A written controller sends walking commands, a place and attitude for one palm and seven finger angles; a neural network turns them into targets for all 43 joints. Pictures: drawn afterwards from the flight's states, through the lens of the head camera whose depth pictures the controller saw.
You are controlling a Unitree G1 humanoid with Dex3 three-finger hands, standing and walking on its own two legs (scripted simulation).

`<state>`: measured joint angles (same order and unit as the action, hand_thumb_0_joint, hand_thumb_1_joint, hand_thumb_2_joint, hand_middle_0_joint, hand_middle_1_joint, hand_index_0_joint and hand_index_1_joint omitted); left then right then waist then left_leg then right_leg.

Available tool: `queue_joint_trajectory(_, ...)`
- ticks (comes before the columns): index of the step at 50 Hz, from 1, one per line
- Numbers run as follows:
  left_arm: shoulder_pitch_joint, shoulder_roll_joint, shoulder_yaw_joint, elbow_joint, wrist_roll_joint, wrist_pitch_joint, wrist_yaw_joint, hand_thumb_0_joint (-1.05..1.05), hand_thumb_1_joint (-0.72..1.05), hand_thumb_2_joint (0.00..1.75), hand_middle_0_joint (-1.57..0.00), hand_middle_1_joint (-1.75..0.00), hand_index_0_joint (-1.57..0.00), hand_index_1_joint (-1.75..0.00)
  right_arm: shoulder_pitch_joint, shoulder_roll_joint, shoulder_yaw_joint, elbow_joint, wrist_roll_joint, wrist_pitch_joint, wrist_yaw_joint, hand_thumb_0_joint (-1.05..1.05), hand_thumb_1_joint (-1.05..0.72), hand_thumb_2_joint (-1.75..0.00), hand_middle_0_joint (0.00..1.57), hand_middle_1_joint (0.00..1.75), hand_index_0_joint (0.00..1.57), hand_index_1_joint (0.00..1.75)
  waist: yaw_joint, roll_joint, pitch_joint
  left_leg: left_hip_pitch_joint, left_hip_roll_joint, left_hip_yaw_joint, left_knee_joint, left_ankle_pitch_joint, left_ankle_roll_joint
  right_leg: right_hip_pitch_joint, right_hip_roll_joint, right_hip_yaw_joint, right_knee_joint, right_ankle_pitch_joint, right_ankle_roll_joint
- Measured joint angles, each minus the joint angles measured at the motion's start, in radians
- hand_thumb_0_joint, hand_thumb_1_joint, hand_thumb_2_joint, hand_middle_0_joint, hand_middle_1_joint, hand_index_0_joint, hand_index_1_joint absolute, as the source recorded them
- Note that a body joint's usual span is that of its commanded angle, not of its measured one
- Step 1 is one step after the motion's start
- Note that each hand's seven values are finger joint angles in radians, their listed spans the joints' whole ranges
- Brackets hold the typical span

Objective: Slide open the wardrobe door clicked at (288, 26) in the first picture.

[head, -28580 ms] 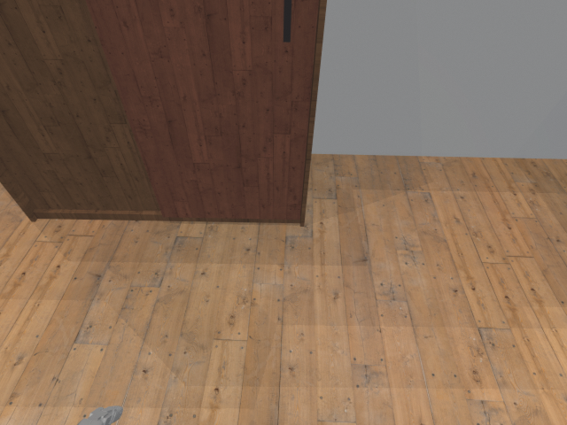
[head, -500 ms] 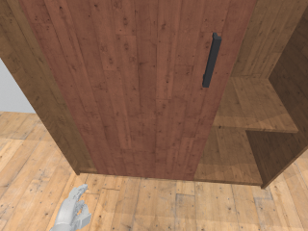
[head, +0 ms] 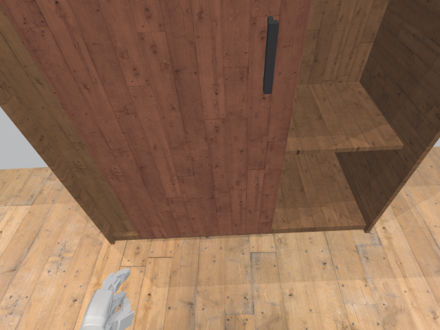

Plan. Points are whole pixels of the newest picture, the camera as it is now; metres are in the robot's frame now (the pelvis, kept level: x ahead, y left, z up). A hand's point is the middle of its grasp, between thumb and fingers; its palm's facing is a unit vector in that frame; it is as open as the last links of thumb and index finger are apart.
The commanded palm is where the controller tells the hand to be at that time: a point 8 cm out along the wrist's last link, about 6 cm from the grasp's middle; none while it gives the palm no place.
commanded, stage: step back with the hand held close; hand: right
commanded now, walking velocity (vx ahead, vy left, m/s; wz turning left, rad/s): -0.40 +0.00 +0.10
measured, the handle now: (268, 56) +0.64 -0.10 +0.19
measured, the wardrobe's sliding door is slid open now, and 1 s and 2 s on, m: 0.46 0.46 0.46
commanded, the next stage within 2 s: stop stepping back and stand still in 0.14 s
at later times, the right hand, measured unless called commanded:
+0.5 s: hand out of the picture +0.12 -0.23 +0.17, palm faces +0.31 +0.83 -0.46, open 7.4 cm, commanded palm +0.08 -0.27 +0.19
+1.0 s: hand out of the picture +0.08 -0.25 +0.17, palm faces +0.43 +0.82 -0.38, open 7.4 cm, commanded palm +0.04 -0.29 +0.19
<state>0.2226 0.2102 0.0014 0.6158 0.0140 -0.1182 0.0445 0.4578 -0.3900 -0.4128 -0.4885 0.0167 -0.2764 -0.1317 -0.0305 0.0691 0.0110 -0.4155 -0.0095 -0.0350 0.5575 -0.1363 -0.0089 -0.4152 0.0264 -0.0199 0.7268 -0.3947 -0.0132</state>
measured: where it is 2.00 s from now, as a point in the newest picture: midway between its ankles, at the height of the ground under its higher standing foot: outside the picture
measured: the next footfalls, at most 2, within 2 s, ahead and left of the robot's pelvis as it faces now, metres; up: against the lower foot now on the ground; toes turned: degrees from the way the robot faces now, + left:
right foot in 0.02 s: +0.09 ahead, -0.10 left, +0.00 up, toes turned +0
left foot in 0.34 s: -0.12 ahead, +0.12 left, +0.00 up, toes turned +7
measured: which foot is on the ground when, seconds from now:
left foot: down 0.00-0.02, up 0.04-0.32, down 0.34-1.00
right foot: up 0.00-0.00, down 0.02-0.34, up 0.36-0.54, down 0.56-1.00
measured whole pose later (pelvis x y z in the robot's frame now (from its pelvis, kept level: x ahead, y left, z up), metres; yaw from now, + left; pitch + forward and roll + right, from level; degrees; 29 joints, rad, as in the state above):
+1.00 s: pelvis -0.13 +0.00 +0.01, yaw +5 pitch -1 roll +0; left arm 0.30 0.21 -0.02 0.68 0.02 -0.12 0.07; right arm 0.51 -0.37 -0.39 -0.42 0.02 -0.22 -0.16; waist -0.03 0.03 -0.06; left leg -0.20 0.01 0.04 0.57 -0.36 0.00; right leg -0.35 -0.03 -0.05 0.66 -0.34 -0.02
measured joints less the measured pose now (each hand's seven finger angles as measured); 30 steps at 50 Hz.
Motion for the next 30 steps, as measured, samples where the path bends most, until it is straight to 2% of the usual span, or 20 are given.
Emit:
queue_joint_trajectory(1, 0.001, 0.005, -0.003, -0.014, -0.001, -0.002, 0.004, 0.02, 0.91, 0.90, -0.20, -0.30, -0.20, -0.30, -0.001, -0.005, 0.003, -0.015, 0.003, 0.003, 0.001, 0.01, -0.88, -0.90, 0.21, 0.30, 0.21, 0.30, 0.010, 0.001, -0.004, -0.023, 0.000, 0.005, 0.013, -0.002, -0.003, 0.025, -0.007, 0.011, -0.078, 0.053, -0.008)
queue_joint_trajectory(2, -0.007, 0.007, -0.002, -0.024, -0.001, -0.008, 0.011, 0.02, 0.91, 0.90, -0.20, -0.30, -0.20, -0.30, -0.012, -0.011, 0.003, -0.023, 0.000, 0.005, 0.002, 0.01, -0.88, -0.90, 0.21, 0.30, 0.21, 0.30, 0.022, -0.002, 0.011, -0.049, -0.005, 0.005, 0.063, -0.041, -0.009, 0.012, -0.008, 0.017, -0.095, 0.152, -0.019)
queue_joint_trajectory(3, -0.018, 0.002, 0.003, -0.026, 0.003, -0.015, 0.018, 0.01, 0.91, 0.90, -0.20, -0.30, -0.20, -0.30, -0.022, -0.020, -0.001, -0.027, -0.002, 0.006, 0.002, 0.01, -0.88, -0.90, 0.21, 0.30, 0.21, 0.30, 0.027, -0.001, 0.031, -0.076, -0.017, -0.008, 0.159, -0.119, -0.009, 0.001, -0.007, 0.018, -0.086, 0.187, -0.026)
queue_joint_trajectory(5, -0.032, -0.021, 0.010, -0.018, 0.008, -0.036, 0.017, 0.01, 0.91, 0.90, -0.20, -0.30, -0.20, -0.30, -0.018, -0.039, -0.023, -0.027, 0.001, 0.001, 0.005, 0.01, -0.88, -0.90, 0.21, 0.30, 0.21, 0.30, 0.023, -0.004, 0.050, -0.117, -0.054, -0.027, 0.374, -0.239, -0.008, -0.003, -0.021, 0.014, -0.099, 0.200, -0.029)
queue_joint_trajectory(7, -0.026, -0.041, 0.012, -0.013, 0.011, -0.053, 0.008, 0.01, 0.91, 0.90, -0.20, -0.30, -0.20, -0.30, 0.013, -0.050, -0.049, -0.040, 0.015, 0.004, 0.008, 0.01, -0.88, -0.90, 0.21, 0.30, 0.21, 0.30, 0.022, -0.021, 0.041, -0.102, -0.078, -0.011, 0.469, -0.299, -0.011, 0.000, -0.047, 0.016, -0.137, 0.217, -0.025)
queue_joint_trajectory(9, -0.012, -0.055, 0.009, -0.006, 0.009, -0.069, -0.001, 0.01, 0.91, 0.90, -0.20, -0.30, -0.20, -0.30, 0.049, -0.055, -0.068, -0.065, 0.028, 0.007, 0.003, 0.01, -0.88, -0.90, 0.21, 0.30, 0.21, 0.30, 0.011, -0.033, 0.021, -0.043, -0.076, 0.019, 0.433, -0.334, -0.015, 0.004, -0.075, 0.009, -0.185, 0.247, -0.018)
queue_joint_trajectory(13, -0.002, -0.063, -0.005, 0.010, 0.010, -0.086, -0.010, 0.01, 0.90, 0.90, -0.20, -0.30, -0.21, -0.30, 0.075, -0.036, -0.060, -0.088, 0.037, 0.018, -0.009, 0.01, -0.89, -0.90, 0.21, 0.30, 0.21, 0.30, -0.003, -0.051, -0.018, 0.108, -0.052, 0.049, 0.217, -0.358, -0.015, -0.007, -0.113, -0.015, -0.255, 0.306, -0.006)
queue_joint_trajectory(16, -0.012, -0.059, -0.015, 0.008, 0.010, -0.084, -0.008, 0.01, 0.90, 0.90, -0.20, -0.30, -0.21, -0.30, 0.049, -0.034, -0.040, -0.064, 0.035, 0.033, -0.009, 0.01, -0.89, -0.90, 0.20, 0.30, 0.21, 0.30, 0.004, -0.053, -0.025, 0.228, -0.030, 0.062, -0.010, -0.292, 0.002, -0.036, -0.115, -0.026, -0.277, 0.344, 0.005)
queue_joint_trajectory(17, -0.015, -0.061, -0.019, -0.001, 0.010, -0.078, -0.009, 0.01, 0.90, 0.90, -0.20, -0.30, -0.21, -0.30, 0.051, -0.049, -0.045, -0.060, 0.032, 0.038, -0.009, 0.01, -0.89, -0.90, 0.20, 0.30, 0.21, 0.30, 0.007, -0.032, -0.029, 0.261, -0.011, 0.055, -0.088, -0.266, 0.019, -0.059, -0.102, -0.040, -0.261, 0.330, 0.009)
queue_joint_trajectory(18, -0.025, -0.054, -0.018, -0.001, 0.010, -0.069, -0.009, 0.01, 0.90, 0.90, -0.20, -0.30, -0.21, -0.30, 0.049, -0.048, -0.041, -0.046, 0.029, 0.038, -0.005, 0.01, -0.89, -0.90, 0.20, 0.30, 0.21, 0.30, 0.008, -0.036, -0.024, 0.255, -0.010, 0.050, -0.109, -0.212, 0.028, -0.085, -0.103, -0.039, -0.221, 0.281, 0.018)
queue_joint_trajectory(20, -0.028, -0.034, -0.018, 0.020, 0.012, -0.041, -0.003, 0.01, 0.90, 0.90, -0.20, -0.30, -0.21, -0.30, 0.061, -0.042, -0.014, -0.020, 0.025, 0.046, 0.004, 0.01, -0.89, -0.90, 0.20, 0.30, 0.21, 0.30, 0.008, -0.049, -0.024, 0.235, -0.016, 0.040, -0.084, -0.194, 0.024, -0.123, -0.083, -0.003, -0.053, 0.135, 0.032)
queue_joint_trajectory(22, -0.001, -0.022, -0.019, 0.039, 0.003, -0.025, 0.001, 0.01, 0.90, 0.90, -0.20, -0.30, -0.21, -0.30, 0.092, -0.050, -0.004, -0.004, 0.022, 0.053, 0.007, 0.01, -0.88, -0.90, 0.21, 0.30, 0.21, 0.30, 0.008, -0.028, -0.051, 0.226, 0.000, 0.021, -0.083, -0.194, 0.017, -0.130, -0.042, 0.006, 0.092, 0.074, 0.033)
queue_joint_trajectory(23, 0.016, -0.018, -0.020, 0.044, -0.001, -0.019, 0.004, 0.01, 0.90, 0.90, -0.20, -0.30, -0.21, -0.30, 0.108, -0.053, -0.005, -0.001, 0.021, 0.057, 0.005, 0.01, -0.88, -0.90, 0.21, 0.30, 0.21, 0.30, 0.010, -0.014, -0.065, 0.225, 0.008, 0.012, -0.083, -0.194, 0.015, -0.112, -0.030, -0.001, 0.112, 0.067, 0.030)
queue_joint_trajectory(26, 0.061, 0.008, -0.013, 0.047, -0.005, -0.019, 0.019, 0.02, 0.90, 0.90, -0.20, -0.30, -0.21, -0.30, 0.127, -0.045, -0.009, 0.009, 0.017, 0.062, -0.008, 0.01, -0.88, -0.90, 0.21, 0.30, 0.22, 0.30, 0.033, -0.004, -0.096, 0.225, 0.016, 0.015, -0.065, -0.204, 0.009, -0.001, -0.020, -0.021, -0.010, 0.101, 0.013)
queue_joint_trajectory(28, 0.083, 0.040, 0.003, 0.047, -0.007, -0.028, 0.029, 0.02, 0.91, 0.90, -0.20, -0.30, -0.20, -0.30, 0.107, -0.030, 0.000, 0.014, 0.018, 0.064, -0.012, 0.01, -0.88, -0.90, 0.21, 0.30, 0.22, 0.30, 0.051, -0.035, -0.105, 0.217, 0.003, 0.041, -0.025, -0.228, 0.001, 0.089, -0.029, -0.011, -0.152, 0.133, -0.016)
queue_joint_trajectory(30, 0.078, 0.040, 0.017, 0.069, -0.013, -0.023, 0.035, 0.02, 0.91, 0.90, -0.20, -0.30, -0.20, -0.30, 0.070, -0.024, 0.005, 0.037, 0.018, 0.065, -0.016, 0.01, -0.88, -0.90, 0.21, 0.30, 0.22, 0.30, 0.056, -0.016, -0.100, 0.212, 0.025, 0.043, 0.007, -0.232, -0.006, 0.098, -0.007, -0.013, -0.160, 0.105, -0.034)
